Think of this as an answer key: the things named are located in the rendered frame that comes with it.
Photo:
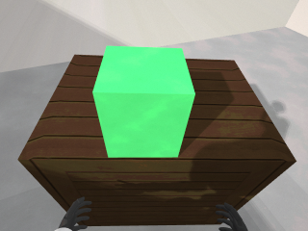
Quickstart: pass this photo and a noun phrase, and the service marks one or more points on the robot left hand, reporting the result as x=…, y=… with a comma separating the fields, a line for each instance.
x=70, y=218

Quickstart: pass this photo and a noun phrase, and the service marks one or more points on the carton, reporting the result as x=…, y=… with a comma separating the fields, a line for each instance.
x=143, y=97

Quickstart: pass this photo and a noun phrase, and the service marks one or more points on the pedestal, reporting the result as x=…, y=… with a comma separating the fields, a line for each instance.
x=230, y=151

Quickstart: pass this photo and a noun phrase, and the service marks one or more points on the robot right hand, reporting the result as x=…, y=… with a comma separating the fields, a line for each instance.
x=235, y=221

